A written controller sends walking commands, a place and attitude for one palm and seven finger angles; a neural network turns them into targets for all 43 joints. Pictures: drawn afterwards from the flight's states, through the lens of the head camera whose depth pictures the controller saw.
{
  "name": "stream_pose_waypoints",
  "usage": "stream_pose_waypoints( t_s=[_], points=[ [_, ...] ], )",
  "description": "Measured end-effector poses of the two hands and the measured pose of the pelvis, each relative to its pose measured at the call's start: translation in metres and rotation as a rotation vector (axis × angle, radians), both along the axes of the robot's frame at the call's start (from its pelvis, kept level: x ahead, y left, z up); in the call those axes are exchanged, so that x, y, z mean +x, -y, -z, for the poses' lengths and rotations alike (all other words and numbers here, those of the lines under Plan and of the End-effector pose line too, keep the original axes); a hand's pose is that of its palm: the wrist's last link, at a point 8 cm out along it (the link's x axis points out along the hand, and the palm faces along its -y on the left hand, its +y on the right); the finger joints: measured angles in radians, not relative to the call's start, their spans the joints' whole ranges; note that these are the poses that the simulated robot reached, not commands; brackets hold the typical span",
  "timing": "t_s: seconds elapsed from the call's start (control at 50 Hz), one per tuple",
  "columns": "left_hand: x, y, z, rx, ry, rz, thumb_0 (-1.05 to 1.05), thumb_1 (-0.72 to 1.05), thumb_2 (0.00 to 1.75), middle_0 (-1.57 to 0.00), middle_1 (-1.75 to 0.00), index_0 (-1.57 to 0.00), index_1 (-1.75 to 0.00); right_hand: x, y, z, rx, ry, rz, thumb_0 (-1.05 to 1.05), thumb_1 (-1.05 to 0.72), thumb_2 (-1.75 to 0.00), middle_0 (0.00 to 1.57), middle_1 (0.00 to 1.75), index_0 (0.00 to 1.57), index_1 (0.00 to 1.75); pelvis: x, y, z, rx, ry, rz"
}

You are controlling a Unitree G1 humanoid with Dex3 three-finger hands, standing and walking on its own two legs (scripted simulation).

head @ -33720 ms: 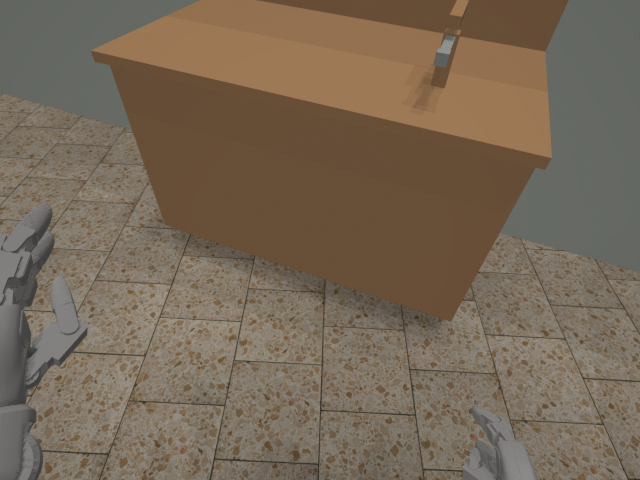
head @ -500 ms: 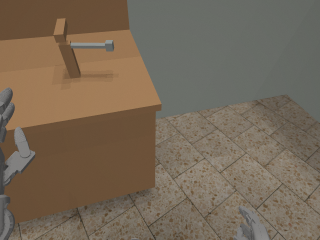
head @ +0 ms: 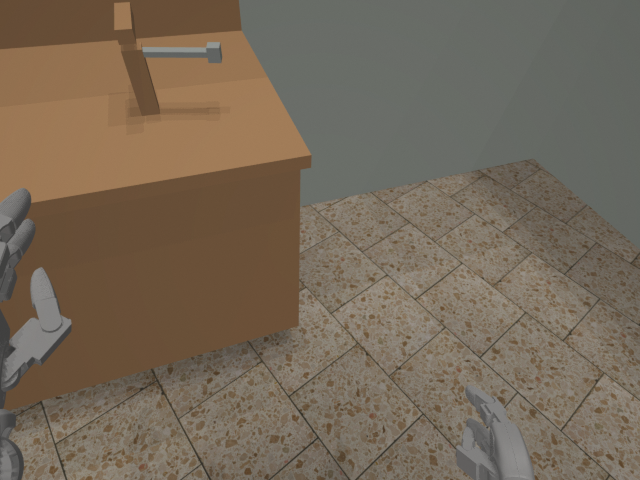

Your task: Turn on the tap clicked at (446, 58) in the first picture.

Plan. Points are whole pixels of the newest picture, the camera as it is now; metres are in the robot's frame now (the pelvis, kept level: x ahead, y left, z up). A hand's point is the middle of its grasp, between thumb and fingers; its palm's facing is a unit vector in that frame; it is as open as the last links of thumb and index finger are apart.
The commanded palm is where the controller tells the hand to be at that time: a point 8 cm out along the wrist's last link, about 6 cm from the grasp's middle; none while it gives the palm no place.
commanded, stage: stop stepping back and stand still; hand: left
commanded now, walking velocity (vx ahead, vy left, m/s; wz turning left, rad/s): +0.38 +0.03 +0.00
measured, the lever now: (214, 52) +0.80 +0.27 +0.16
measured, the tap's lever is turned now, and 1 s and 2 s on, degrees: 76 76 76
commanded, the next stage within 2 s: stand and check the lever's angle in 0.56 s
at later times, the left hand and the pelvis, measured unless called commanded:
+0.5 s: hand (0, 395) +0.14 +0.26 +0.17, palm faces +0.46 -0.81 -0.36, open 7.5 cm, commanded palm +0.09 +0.29 +0.18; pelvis -0.06 +0.00 +0.01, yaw +1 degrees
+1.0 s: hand (55, 368) +0.17 +0.24 +0.17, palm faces +0.45 -0.82 -0.36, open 7.4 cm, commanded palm +0.12 +0.27 +0.18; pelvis -0.04 -0.02 +0.01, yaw +1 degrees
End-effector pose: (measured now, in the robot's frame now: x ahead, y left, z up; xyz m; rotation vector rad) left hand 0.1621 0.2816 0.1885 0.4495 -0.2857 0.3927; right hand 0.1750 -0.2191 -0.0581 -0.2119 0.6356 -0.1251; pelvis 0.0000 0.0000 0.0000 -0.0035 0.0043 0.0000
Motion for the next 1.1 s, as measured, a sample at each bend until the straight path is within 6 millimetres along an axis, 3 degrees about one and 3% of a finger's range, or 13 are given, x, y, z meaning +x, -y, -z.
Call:
stream_pose_waypoints(
  t_s=[0.1, 0.22, 0.3, 0.38, 0.5, 0.62, 0.7, 0.78, 0.94, 1.1],
  points=[
    [-0.026, 0.013, 0.003, -0.028, -0.001, -0.028, 0.02, 0.89, 0.9, -0.21, -0.3, -0.21, -0.3, -0.052, 0.014, 0.021, 0.012, -0.092, 0.018, 0.01, -0.9, -0.89, 0.2, 0.3, 0.21, 0.3, -0.03, 0.009, 0.0, 0.003, 0.013, -0.007],
    [-0.038, 0.013, -0.001, -0.042, -0.002, -0.004, 0.02, 0.88, 0.9, -0.21, -0.3, -0.21, -0.3, -0.109, 0.037, 0.018, -0.028, -0.17, 0.095, 0.01, -0.9, -0.89, 0.2, 0.3, 0.21, 0.3, -0.048, 0.01, -0.011, 0.028, 0.007, -0.009],
    [-0.044, 0.006, 0.002, -0.033, 0.007, 0.012, 0.02, 0.88, 0.9, -0.21, -0.3, -0.21, -0.3, -0.131, 0.048, 0.014, -0.081, -0.176, 0.137, 0.01, -0.91, -0.89, 0.2, 0.3, 0.21, 0.3, -0.057, 0.004, -0.01, 0.017, -0.003, -0.023],
    [-0.053, -0.007, 0.009, -0.02, 0.019, 0.011, 0.02, 0.88, 0.9, -0.21, -0.3, -0.21, -0.3, -0.138, 0.049, 0.013, -0.122, -0.147, 0.156, 0.01, -0.91, -0.89, 0.2, 0.3, 0.2, 0.3, -0.066, -0.005, 0.0, 0.004, 0.009, -0.024],
    [-0.062, -0.015, 0.002, 0.003, 0.004, -0.037, 0.02, 0.89, 0.9, -0.21, -0.3, -0.21, -0.3, -0.129, 0.025, 0.013, -0.052, -0.119, 0.117, 0.01, -0.91, -0.89, 0.2, 0.3, 0.2, 0.3, -0.063, -0.005, -0.006, -0.003, 0.027, -0.021],
    [-0.055, 0.003, -0.003, 0.024, 0.019, -0.048, 0.02, 0.89, 0.9, -0.21, -0.3, -0.2, -0.3, -0.099, 0.007, 0.027, 0.035, -0.092, 0.029, 0.01, -0.9, -0.89, 0.2, 0.3, 0.21, 0.3, -0.056, 0.009, 0.0, 0.004, 0.038, -0.011],
    [-0.043, 0.019, 0.003, -0.006, -0.009, -0.033, 0.02, 0.89, 0.9, -0.21, -0.3, -0.2, -0.3, -0.078, 0.01, 0.033, 0.062, -0.088, 0.002, 0.01, -0.9, -0.89, 0.2, 0.3, 0.21, 0.3, -0.054, 0.016, 0.002, -0.012, 0.035, -0.024],
    [-0.038, 0.027, 0.004, -0.018, -0.032, 0.004, 0.02, 0.89, 0.9, -0.21, -0.3, -0.21, -0.3, -0.065, 0.02, 0.022, 0.042, -0.084, 0.011, 0.01, -0.9, -0.89, 0.2, 0.3, 0.21, 0.3, -0.052, 0.018, -0.003, 0.002, 0.025, -0.017],
    [-0.039, 0.013, 0.004, -0.002, -0.026, -0.01, 0.02, 0.88, 0.9, -0.21, -0.3, -0.21, -0.3, -0.051, 0.037, 0.0, -0.045, -0.05, 0.04, 0.01, -0.91, -0.89, 0.2, 0.3, 0.21, 0.3, -0.041, 0.015, -0.005, -0.004, 0.027, -0.006],
    [-0.025, 0.014, 0.011, -0.054, -0.036, -0.033, 0.02, 0.89, 0.9, -0.21, -0.3, -0.21, -0.3, -0.042, 0.032, 0.0, -0.04, -0.047, 0.014, 0.01, -0.91, -0.89, 0.2, 0.3, 0.2, 0.3, -0.037, 0.015, -0.007, -0.013, 0.02, -0.007]
  ],
)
